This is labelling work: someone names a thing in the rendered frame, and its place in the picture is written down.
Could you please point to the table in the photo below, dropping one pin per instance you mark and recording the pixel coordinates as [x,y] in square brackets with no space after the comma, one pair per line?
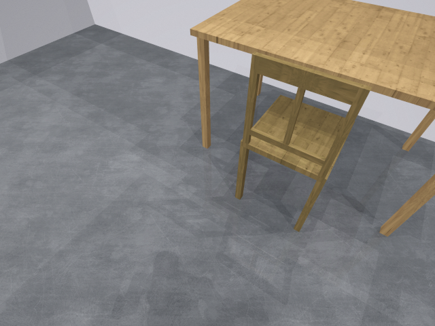
[390,50]

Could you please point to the chair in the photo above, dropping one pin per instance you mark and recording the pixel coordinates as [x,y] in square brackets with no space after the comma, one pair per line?
[297,135]

